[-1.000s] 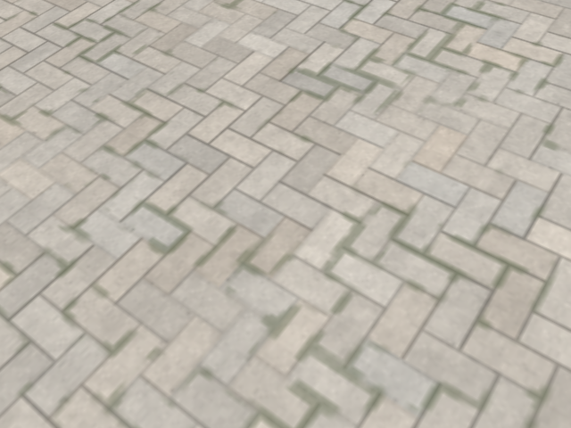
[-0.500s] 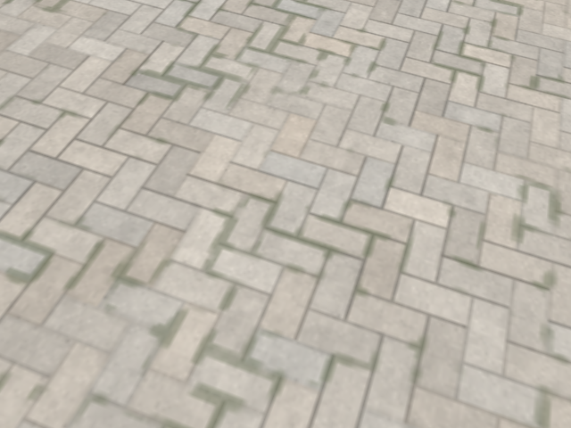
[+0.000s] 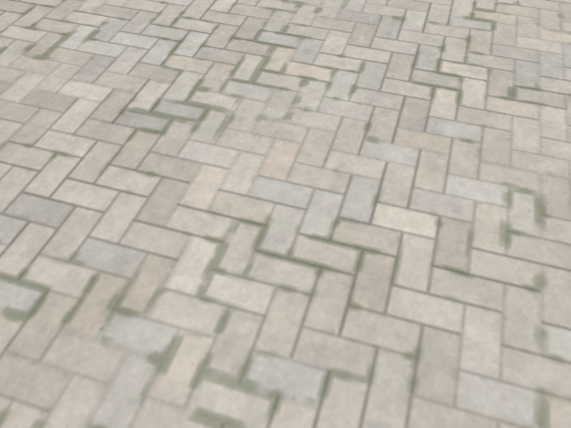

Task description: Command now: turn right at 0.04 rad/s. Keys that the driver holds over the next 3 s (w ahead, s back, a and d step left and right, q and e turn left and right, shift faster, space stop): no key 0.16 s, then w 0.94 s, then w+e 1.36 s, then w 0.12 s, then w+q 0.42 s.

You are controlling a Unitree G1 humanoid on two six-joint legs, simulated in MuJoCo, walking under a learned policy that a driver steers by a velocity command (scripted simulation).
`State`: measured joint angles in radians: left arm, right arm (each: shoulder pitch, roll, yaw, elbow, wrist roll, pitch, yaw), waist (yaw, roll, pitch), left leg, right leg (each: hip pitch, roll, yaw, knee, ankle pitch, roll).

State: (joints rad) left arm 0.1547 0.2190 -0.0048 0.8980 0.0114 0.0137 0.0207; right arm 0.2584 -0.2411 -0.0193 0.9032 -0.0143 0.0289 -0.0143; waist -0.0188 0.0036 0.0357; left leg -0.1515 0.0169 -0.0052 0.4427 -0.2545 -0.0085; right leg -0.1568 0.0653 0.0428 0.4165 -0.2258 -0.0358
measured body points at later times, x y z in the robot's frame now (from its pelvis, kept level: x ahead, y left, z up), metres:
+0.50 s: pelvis +0.05 -0.02 +0.00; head +0.05 -0.03 +0.45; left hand +0.04 +0.24 -0.14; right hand +0.06 -0.27 -0.16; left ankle -0.01 +0.11 -0.71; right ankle +0.02 -0.09 -0.74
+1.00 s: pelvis +0.30 +0.02 -0.01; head +0.33 +0.03 +0.44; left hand +0.27 +0.26 -0.17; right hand +0.41 -0.23 -0.14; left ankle +0.36 +0.08 -0.74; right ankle +0.16 -0.09 -0.64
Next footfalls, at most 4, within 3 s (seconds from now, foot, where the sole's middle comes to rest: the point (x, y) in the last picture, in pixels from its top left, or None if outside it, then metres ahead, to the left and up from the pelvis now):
0.88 left None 0.40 0.08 -0.78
1.44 right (320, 357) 0.70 -0.07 -0.78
1.96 left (290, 247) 1.06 0.00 -0.78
2.48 right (397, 226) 1.14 -0.33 -0.78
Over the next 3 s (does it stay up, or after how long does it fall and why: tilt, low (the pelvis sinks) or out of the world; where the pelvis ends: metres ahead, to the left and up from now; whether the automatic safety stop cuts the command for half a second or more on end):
stays up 1.27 -0.38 -0.01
